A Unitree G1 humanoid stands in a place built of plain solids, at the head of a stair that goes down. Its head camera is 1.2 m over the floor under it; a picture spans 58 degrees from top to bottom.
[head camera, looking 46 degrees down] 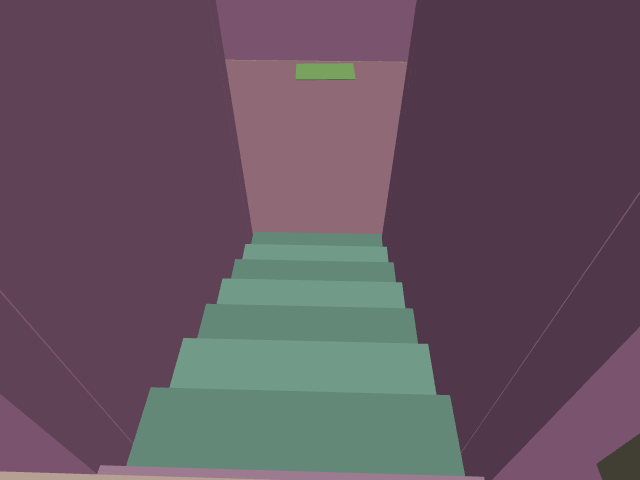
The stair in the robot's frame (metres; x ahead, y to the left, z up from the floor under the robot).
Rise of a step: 0.16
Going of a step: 0.28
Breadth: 0.98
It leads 2 degrees to the right of straight ahead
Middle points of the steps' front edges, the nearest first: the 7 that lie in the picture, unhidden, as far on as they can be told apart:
0.63 0.07 -0.16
0.91 0.06 -0.32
1.20 0.05 -0.49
1.48 0.04 -0.65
1.77 0.04 -0.81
2.05 0.03 -0.97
2.34 0.02 -1.14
